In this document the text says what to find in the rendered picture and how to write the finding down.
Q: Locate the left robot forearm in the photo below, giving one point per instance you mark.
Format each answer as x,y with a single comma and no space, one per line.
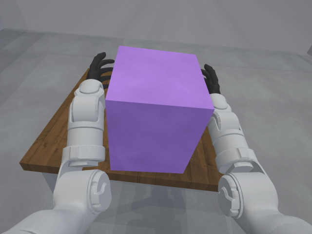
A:
85,129

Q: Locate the right robot forearm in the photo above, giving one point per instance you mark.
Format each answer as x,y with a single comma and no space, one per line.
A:
232,152

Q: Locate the robot right upper arm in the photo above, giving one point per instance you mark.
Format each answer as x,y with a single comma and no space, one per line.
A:
251,200

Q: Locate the carton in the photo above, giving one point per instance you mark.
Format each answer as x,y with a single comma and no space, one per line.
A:
157,108

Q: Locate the robot right hand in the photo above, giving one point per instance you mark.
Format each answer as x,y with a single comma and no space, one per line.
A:
211,79

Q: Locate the table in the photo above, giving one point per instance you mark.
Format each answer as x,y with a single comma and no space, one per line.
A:
45,156

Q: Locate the robot left upper arm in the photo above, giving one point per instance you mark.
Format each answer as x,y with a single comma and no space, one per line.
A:
79,197

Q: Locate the robot left hand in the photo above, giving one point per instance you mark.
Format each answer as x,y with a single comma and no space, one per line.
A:
96,71

